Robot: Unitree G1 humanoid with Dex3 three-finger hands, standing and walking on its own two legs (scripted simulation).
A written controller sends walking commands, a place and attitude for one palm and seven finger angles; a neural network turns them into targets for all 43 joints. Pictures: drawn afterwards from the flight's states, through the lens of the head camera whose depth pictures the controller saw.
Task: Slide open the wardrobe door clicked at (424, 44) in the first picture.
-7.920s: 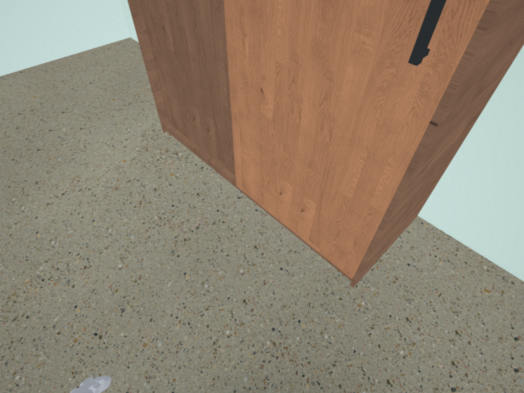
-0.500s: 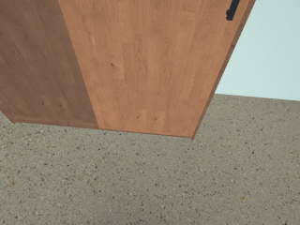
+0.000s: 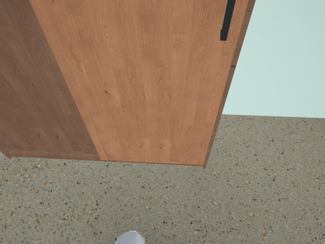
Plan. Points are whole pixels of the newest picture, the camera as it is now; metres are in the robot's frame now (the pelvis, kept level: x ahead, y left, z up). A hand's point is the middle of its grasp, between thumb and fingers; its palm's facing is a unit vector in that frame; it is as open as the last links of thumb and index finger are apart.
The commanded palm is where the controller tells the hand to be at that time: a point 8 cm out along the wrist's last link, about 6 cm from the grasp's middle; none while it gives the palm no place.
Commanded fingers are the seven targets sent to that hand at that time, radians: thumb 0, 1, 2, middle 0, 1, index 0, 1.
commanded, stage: take the last steps up to it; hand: right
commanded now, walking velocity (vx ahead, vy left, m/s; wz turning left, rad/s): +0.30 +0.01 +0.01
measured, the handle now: (227, 15) +0.74 -0.15 +0.25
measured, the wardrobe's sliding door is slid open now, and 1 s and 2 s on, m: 0.00 0.00 0.00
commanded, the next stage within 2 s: come to a stop and stand still in 0.50 s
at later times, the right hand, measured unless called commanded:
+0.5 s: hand (211, 228) +0.22 -0.12 -0.16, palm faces +0.08 +0.96 -0.26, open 7.1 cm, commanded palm none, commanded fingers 0.00 -0.90 -0.90 0.20 0.30 0.20 0.30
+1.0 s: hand (215, 238) +0.20 -0.13 -0.19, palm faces +0.07 +0.98 -0.20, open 7.4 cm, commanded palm none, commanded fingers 0.00 -0.90 -0.90 0.20 0.30 0.20 0.30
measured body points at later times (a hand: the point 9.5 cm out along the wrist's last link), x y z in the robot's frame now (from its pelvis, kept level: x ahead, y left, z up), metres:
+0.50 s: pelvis +0.17 +0.08 +0.00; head +0.18 +0.10 +0.45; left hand +0.20 +0.31 -0.16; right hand +0.21 -0.17 -0.14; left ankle +0.18 +0.14 -0.74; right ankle +0.21 -0.09 -0.67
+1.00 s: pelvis +0.20 +0.05 -0.01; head +0.23 +0.04 +0.43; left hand +0.32 +0.26 -0.15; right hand +0.20 -0.18 -0.18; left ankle +0.18 +0.18 -0.69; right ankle +0.30 -0.07 -0.74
